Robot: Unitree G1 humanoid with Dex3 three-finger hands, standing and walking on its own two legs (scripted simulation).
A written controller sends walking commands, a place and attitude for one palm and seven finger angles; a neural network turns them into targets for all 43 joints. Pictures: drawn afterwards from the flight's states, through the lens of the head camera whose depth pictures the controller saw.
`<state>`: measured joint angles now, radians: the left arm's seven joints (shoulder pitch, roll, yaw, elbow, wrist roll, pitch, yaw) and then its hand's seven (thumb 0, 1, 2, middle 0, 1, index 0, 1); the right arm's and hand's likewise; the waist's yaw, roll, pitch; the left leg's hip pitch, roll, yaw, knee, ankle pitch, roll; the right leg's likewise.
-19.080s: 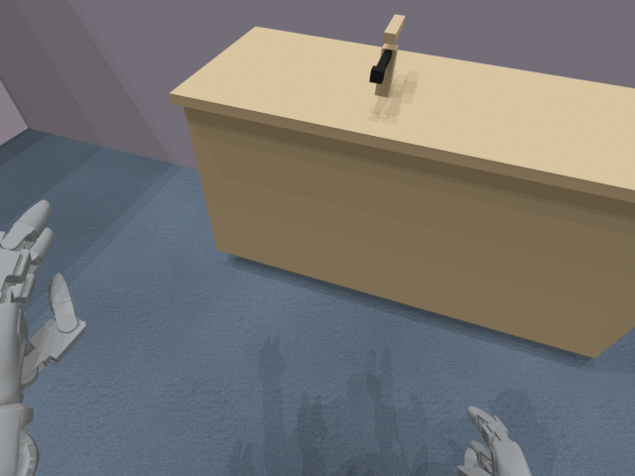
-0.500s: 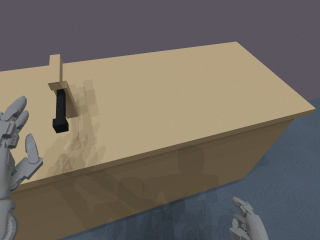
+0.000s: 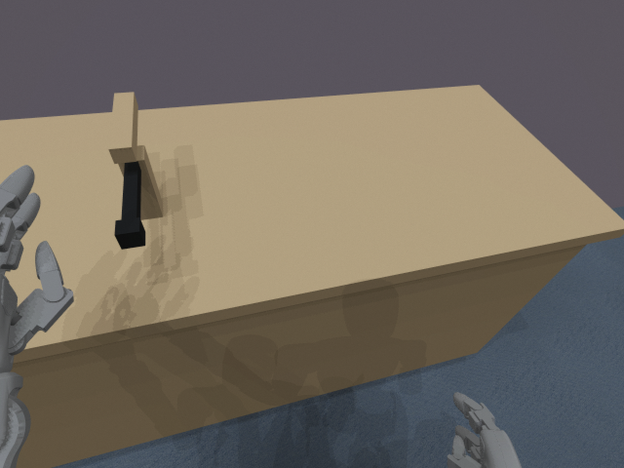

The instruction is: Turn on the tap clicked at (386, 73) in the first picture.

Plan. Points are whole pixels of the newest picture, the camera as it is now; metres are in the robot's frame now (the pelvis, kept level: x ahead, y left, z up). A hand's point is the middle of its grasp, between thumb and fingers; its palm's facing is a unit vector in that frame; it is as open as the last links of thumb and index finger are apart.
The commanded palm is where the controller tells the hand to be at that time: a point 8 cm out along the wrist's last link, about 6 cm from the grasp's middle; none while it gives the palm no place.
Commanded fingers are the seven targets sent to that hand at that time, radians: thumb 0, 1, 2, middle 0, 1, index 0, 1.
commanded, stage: come to a stop and stand still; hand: left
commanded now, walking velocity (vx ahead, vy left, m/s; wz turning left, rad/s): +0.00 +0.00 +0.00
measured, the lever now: (130, 233) +0.35 +0.27 +0.10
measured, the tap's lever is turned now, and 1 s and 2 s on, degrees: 0 0 0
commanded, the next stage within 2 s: look again from close up in 0.46 s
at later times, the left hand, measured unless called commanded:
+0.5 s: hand (74, 295) +0.22 +0.26 +0.16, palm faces +0.39 -0.85 -0.34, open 7.5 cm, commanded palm +0.16 +0.29 +0.18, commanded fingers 0.00 0.90 0.90 -0.20 -0.30 -0.20 -0.30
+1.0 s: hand (96, 291) +0.23 +0.24 +0.16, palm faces +0.38 -0.85 -0.37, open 7.5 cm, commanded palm +0.17 +0.27 +0.18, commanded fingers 0.00 0.90 0.90 -0.20 -0.30 -0.20 -0.30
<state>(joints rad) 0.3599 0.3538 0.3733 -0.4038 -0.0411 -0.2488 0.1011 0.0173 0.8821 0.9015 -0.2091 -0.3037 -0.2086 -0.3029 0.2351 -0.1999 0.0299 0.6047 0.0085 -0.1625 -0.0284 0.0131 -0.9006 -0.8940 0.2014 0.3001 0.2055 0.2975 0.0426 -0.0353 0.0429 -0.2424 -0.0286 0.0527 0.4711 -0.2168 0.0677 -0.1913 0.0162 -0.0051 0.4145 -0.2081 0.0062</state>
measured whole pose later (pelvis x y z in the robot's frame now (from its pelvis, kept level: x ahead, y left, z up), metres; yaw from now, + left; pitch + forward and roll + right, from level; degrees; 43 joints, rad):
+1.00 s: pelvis +0.01 -0.01 +0.00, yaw +0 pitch -1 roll -1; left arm 0.42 0.35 0.34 -0.45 -0.04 -0.20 0.10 0.02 0.88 0.90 -0.21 -0.30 -0.21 -0.30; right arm 0.20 -0.21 0.02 0.58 0.01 -0.10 -0.04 0.01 -0.90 -0.89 0.20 0.30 0.21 0.30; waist 0.03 -0.01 0.04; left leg -0.21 -0.02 0.05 0.42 -0.21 0.05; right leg -0.16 0.02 -0.01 0.37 -0.20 0.00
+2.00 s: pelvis +0.00 +0.00 +0.00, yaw -1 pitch -1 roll -1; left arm 0.39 0.38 0.38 -0.42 -0.04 -0.22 0.09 0.02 0.88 0.90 -0.21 -0.30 -0.21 -0.30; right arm 0.23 -0.20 0.03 0.57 0.01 -0.13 -0.03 0.01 -0.90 -0.89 0.20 0.30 0.20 0.30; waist 0.04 -0.04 0.06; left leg -0.24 -0.02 0.08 0.47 -0.22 0.07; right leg -0.20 0.02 0.02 0.41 -0.20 0.01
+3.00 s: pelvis +0.00 -0.01 +0.00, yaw -1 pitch -1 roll -1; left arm 0.38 0.35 0.35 -0.44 -0.04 -0.18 0.10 0.02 0.89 0.90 -0.20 -0.30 -0.20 -0.30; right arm 0.21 -0.18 0.02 0.56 0.02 -0.08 -0.02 0.01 -0.90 -0.89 0.20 0.30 0.21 0.30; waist 0.03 -0.03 0.06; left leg -0.22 -0.01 0.06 0.43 -0.20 0.05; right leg -0.17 0.03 0.00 0.38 -0.19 -0.01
